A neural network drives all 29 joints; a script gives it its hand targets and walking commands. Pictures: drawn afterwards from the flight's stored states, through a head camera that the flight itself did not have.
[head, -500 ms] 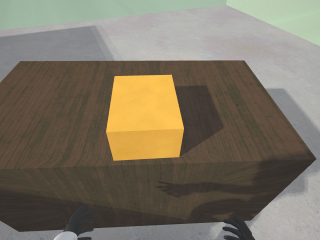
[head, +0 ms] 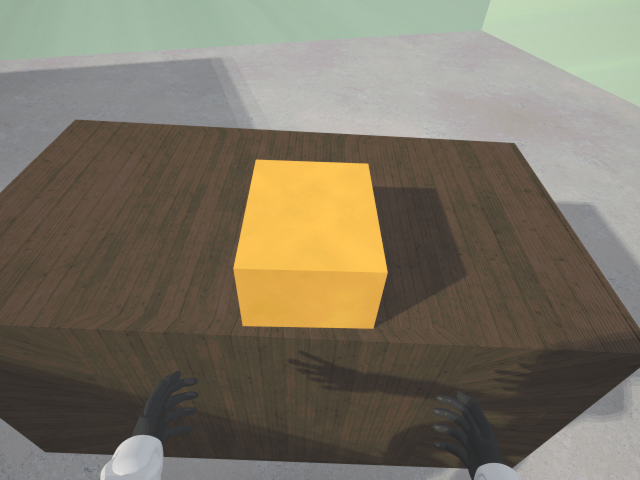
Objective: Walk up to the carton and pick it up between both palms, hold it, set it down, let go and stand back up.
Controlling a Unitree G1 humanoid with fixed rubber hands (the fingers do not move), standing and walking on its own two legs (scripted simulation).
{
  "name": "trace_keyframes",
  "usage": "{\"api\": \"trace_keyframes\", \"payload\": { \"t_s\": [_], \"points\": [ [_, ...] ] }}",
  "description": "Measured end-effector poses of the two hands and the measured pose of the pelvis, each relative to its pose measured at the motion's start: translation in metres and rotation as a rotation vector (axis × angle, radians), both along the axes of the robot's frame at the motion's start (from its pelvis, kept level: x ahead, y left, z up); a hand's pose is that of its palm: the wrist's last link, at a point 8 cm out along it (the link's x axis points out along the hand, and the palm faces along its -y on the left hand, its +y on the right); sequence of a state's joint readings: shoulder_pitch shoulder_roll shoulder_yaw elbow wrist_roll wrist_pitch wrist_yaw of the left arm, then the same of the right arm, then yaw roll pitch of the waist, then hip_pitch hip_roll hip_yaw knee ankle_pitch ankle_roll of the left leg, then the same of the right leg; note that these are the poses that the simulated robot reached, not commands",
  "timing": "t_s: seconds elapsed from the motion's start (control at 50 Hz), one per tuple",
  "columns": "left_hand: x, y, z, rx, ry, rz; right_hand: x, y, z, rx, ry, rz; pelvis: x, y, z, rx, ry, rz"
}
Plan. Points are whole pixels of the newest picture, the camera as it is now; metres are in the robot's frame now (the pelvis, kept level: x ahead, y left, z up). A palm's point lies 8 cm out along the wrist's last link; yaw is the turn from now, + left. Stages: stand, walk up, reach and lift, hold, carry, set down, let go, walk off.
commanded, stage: reach and lift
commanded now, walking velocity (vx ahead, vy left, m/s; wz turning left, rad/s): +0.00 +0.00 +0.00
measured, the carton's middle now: (310, 238) +0.56 +0.03 -0.03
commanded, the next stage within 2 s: none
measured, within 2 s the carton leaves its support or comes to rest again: neither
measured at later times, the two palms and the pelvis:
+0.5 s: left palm (145, 410) +0.23 +0.24 -0.03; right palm (480, 405) +0.25 -0.20 -0.03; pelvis +0.08 +0.01 +0.01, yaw -1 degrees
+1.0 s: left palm (158, 368) +0.28 +0.23 -0.01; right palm (492, 372) +0.27 -0.21 +0.01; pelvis +0.04 +0.00 +0.01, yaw -2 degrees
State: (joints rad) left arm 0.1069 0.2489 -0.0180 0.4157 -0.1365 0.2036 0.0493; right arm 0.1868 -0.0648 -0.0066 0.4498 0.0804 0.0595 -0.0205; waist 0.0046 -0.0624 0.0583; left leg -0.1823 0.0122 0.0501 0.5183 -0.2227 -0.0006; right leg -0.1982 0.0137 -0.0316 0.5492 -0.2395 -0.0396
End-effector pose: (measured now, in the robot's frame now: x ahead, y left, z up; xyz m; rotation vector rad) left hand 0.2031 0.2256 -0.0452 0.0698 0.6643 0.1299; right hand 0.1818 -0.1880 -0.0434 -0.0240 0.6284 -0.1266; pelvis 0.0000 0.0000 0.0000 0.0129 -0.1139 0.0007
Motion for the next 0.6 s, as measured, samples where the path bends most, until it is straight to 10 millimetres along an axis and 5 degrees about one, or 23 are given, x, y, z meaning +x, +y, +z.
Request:
{"api": "trace_keyframes", "payload": {
  "t_s": [0.3,0.6],
  "points": [
    [0.015,0.009,-0.008,0.003,-0.073,0.057,0.024,-0.019,-0.002,-0.008,-0.041,0.015,0.052,0.012,0.010,-0.009,0.103,-0.027],
    [0.031,0.011,0.022,0.020,-0.294,0.039,0.071,-0.019,0.018,0.005,-0.283,0.043,0.080,0.011,0.009,-0.030,0.055,-0.008]
  ]
}}
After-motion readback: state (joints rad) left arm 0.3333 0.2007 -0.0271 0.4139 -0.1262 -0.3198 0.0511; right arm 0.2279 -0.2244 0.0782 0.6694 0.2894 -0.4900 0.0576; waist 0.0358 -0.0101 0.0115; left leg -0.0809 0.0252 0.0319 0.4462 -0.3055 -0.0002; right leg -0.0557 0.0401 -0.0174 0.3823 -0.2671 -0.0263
